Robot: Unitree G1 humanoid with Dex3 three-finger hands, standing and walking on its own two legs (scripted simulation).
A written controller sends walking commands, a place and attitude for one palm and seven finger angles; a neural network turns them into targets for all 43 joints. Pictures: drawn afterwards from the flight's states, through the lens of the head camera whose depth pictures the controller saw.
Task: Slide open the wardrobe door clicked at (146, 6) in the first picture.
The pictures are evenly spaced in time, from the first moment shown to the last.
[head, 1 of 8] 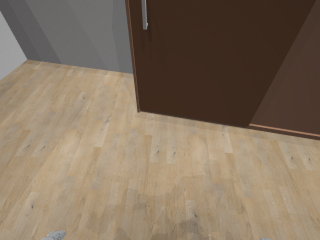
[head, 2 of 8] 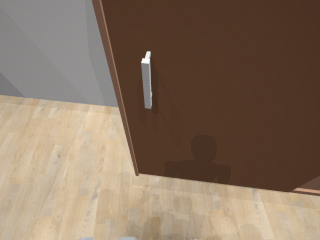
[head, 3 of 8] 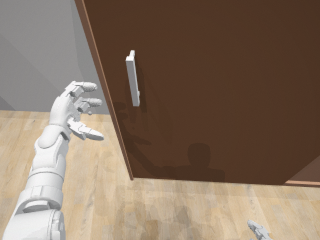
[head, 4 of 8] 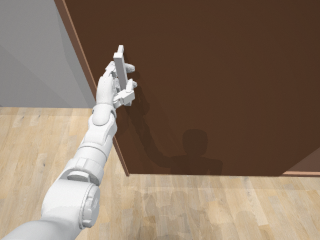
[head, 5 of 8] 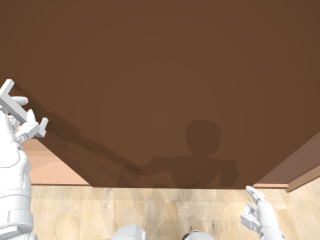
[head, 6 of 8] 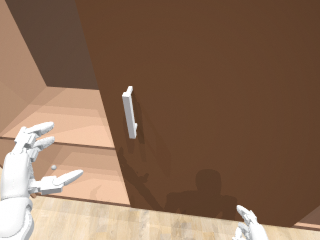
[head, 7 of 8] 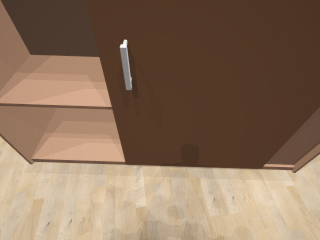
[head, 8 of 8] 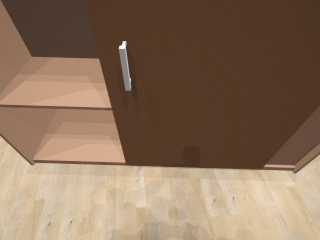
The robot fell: no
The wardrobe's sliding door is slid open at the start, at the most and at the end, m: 0.00 0.66 0.65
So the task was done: yes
